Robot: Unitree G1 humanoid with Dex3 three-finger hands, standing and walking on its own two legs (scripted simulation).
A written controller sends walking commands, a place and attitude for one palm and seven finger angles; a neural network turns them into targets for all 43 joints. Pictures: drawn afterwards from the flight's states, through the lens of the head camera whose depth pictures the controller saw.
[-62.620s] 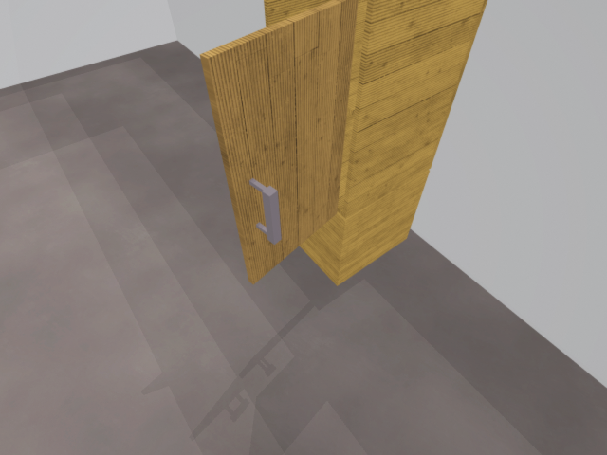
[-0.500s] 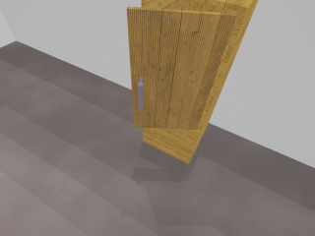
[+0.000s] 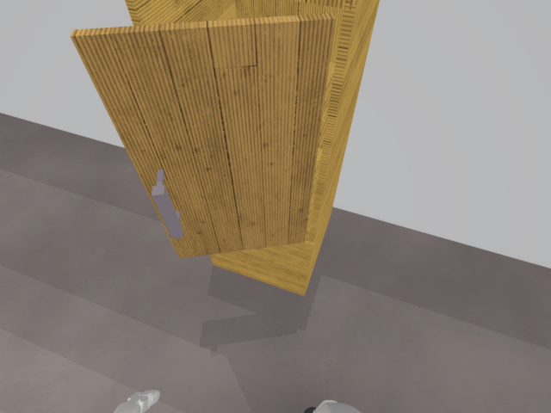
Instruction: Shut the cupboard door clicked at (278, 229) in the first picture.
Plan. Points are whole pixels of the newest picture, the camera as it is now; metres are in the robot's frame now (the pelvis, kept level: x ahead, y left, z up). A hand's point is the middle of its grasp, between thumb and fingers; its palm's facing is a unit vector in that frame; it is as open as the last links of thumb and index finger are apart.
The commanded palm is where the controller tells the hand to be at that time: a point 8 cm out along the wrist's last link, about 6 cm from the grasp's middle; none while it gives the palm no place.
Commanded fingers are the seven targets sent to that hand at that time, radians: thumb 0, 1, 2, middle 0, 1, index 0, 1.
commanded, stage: come to a stop and stand still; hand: left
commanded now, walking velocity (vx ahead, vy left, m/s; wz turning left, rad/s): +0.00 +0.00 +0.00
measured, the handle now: (169, 205) +0.49 +0.22 -0.06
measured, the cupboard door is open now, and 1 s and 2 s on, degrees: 28 28 28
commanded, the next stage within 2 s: look again from close up in 0.92 s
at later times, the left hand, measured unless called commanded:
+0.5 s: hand out of the picture +0.09 +0.19 -0.17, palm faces +0.12 -0.97 -0.21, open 7.4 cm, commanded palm none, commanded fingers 0.00 0.90 0.90 -0.20 -0.30 -0.20 -0.30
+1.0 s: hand out of the picture +0.07 +0.18 -0.16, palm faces +0.02 -0.98 -0.20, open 7.4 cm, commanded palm none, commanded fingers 0.00 0.90 0.90 -0.20 -0.30 -0.20 -0.30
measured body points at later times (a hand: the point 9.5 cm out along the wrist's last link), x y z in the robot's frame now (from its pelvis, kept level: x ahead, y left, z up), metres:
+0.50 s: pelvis +0.07 +0.00 +0.01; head +0.10 +0.02 +0.46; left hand +0.08 +0.24 -0.15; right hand +0.20 -0.23 -0.12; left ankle +0.06 +0.11 -0.73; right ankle +0.07 -0.10 -0.72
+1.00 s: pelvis +0.06 +0.01 +0.02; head +0.07 +0.01 +0.47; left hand +0.07 +0.23 -0.14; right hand +0.07 -0.23 -0.13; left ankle +0.06 +0.11 -0.72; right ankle +0.04 -0.11 -0.72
